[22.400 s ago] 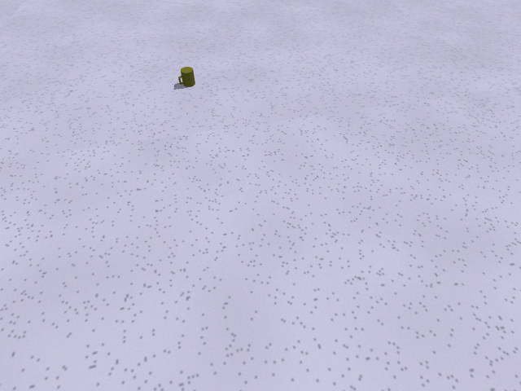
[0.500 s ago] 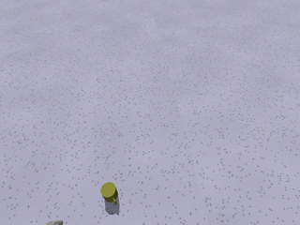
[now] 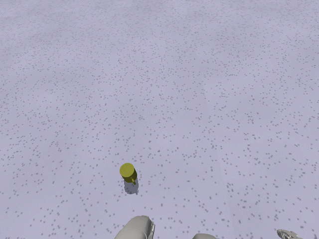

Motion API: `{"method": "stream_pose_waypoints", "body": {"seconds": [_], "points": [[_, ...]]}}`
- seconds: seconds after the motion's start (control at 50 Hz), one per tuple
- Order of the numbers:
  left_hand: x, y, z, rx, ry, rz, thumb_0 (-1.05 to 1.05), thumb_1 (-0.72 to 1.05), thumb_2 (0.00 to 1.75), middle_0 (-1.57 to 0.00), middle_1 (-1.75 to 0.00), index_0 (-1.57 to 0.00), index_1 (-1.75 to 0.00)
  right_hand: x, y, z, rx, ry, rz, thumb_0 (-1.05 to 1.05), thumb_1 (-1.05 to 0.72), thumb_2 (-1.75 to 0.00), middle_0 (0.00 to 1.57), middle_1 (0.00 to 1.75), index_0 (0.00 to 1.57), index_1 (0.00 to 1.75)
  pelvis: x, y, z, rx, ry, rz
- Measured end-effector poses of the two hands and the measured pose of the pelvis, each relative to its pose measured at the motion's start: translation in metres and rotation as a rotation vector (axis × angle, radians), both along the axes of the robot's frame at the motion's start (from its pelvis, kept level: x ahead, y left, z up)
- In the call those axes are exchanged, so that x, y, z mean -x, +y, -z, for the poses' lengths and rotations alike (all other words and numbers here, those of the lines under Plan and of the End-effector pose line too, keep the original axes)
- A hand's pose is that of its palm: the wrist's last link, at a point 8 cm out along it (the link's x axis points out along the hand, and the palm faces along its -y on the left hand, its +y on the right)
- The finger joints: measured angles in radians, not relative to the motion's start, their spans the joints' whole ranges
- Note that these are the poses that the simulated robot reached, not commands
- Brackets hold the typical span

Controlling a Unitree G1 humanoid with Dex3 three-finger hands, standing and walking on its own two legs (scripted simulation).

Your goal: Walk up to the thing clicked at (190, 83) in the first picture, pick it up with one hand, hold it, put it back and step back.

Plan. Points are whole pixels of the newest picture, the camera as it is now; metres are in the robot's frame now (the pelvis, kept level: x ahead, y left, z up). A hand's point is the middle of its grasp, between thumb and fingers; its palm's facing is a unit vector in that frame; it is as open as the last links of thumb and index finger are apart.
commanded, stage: walk up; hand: left
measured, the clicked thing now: (129, 175) +0.49 +0.26 -0.71
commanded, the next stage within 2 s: stand in 1.70 s
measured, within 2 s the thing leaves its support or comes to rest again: neither
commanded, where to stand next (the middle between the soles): +0.12 +0.04 m, yaw +1 degrees
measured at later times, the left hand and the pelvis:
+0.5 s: hand out of the picture +0.09 +0.33 -0.15, palm faces +0.03 -0.94 -0.35, open 7.4 cm; pelvis +0.05 +0.05 +0.00, yaw +3 degrees
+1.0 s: hand out of the picture +0.12 +0.31 -0.15, palm faces +0.01 -0.93 -0.36, open 7.4 cm; pelvis +0.01 +0.04 -0.01, yaw +2 degrees
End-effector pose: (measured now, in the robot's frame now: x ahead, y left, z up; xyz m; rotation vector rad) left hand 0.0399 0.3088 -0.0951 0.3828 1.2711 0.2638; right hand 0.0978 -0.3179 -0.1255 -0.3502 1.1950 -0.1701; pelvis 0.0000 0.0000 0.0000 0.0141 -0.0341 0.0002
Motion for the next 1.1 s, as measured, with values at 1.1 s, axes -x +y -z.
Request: {"method": "stream_pose_waypoints", "body": {"seconds": [1.1], "points": [[-0.034, 0.041, 0.019, 0.055, -0.069, 0.027, 0.01, 0.91, 0.9, -0.2, -0.3, -0.2, -0.3, 0.04, 0.042, -0.014, 0.032, 0.041, 0.011, 0.01, -0.9, -0.9, 0.2, 0.3, 0.21, 0.3, -0.011, 0.035, 0.003, 0.032, -0.029, -0.014]]}}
